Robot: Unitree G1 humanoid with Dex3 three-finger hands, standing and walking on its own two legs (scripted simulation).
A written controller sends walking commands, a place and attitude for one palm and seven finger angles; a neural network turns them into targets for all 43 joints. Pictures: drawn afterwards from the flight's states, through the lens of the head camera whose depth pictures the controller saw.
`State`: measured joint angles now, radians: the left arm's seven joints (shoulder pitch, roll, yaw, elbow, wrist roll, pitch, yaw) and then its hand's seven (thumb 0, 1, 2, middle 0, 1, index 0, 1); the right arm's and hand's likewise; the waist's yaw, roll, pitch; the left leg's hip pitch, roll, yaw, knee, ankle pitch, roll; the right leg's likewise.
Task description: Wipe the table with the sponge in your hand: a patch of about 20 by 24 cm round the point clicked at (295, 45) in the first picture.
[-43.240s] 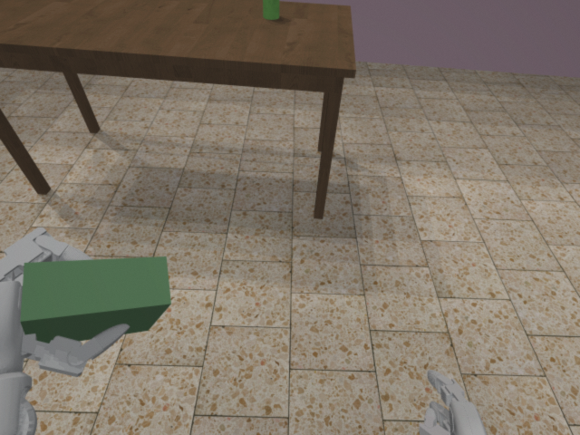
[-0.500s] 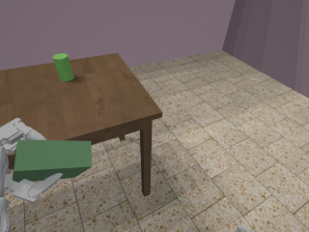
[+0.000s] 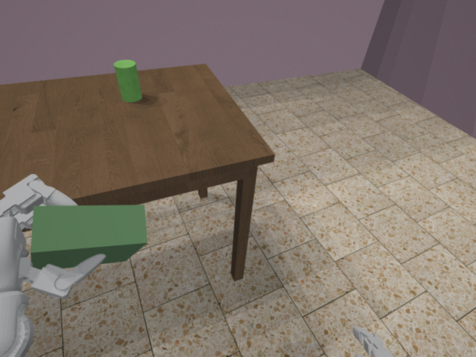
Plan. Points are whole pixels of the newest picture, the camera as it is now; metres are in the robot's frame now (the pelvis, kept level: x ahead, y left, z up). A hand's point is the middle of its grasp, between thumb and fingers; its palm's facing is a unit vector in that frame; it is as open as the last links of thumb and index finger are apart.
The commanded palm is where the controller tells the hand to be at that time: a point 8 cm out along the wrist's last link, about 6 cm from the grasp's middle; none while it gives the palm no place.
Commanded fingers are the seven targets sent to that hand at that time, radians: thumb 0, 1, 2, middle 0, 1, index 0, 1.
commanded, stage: stop stepping back and stand still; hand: left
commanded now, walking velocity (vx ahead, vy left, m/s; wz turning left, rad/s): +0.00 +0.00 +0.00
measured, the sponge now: (103, 237) +0.23 +0.21 +0.15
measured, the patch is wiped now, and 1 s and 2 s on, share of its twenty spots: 1.00 1.00 1.00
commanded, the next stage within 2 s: stand and wait in 0.62 s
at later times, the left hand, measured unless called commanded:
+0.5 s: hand (50, 204) +0.26 +0.29 +0.16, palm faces +0.40 -0.84 -0.37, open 9.5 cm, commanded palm +0.20 +0.33 +0.20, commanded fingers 0.00 0.10 1.30 -1.20 -1.60 -1.20 -1.60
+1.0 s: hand (42, 217) +0.23 +0.29 +0.17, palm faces +0.41 -0.85 -0.34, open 9.5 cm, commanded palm +0.18 +0.33 +0.20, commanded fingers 0.00 0.10 1.30 -1.20 -1.60 -1.20 -1.60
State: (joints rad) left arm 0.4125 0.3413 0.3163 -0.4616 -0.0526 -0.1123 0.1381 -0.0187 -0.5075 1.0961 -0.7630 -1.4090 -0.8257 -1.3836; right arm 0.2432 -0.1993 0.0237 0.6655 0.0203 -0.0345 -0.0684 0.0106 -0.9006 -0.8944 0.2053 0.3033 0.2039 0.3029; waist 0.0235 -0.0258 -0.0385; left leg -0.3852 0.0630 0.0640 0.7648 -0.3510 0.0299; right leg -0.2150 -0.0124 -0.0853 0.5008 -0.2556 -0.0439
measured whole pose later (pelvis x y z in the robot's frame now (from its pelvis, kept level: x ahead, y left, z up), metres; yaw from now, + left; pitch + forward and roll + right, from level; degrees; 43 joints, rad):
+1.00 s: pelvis +0.02 +0.05 +0.00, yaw +0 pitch -1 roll -2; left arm 0.44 0.34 0.30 -0.50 -0.05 -0.09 0.16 -0.02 -0.51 1.10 -0.76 -1.41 -0.82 -1.39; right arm 0.18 -0.21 0.01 0.63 0.01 -0.02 -0.07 0.01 -0.90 -0.89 0.20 0.30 0.20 0.30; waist 0.01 0.03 0.00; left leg -0.27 0.03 0.06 0.50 -0.22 0.03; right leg -0.17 0.00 -0.03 0.40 -0.21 0.02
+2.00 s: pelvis +0.02 +0.04 +0.00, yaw +0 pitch -1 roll -2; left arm 0.45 0.36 0.33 -0.52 -0.05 -0.10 0.16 -0.02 -0.51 1.09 -0.76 -1.41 -0.82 -1.39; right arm 0.17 -0.21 0.01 0.61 0.01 -0.03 -0.07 0.01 -0.90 -0.89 0.20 0.30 0.20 0.30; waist 0.01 0.03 0.01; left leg -0.26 0.03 0.06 0.48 -0.21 0.02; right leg -0.17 0.00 -0.03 0.40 -0.22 0.02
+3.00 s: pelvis +0.02 +0.05 +0.00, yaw +0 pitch -1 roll -2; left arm 0.46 0.36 0.33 -0.51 -0.05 -0.10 0.16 -0.02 -0.50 1.09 -0.76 -1.41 -0.82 -1.39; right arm 0.17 -0.20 0.01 0.62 0.01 -0.04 -0.07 0.01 -0.90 -0.89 0.20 0.30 0.20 0.30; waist 0.01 0.03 0.02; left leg -0.26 0.02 0.06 0.48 -0.20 0.03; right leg -0.18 -0.01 -0.02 0.40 -0.20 0.02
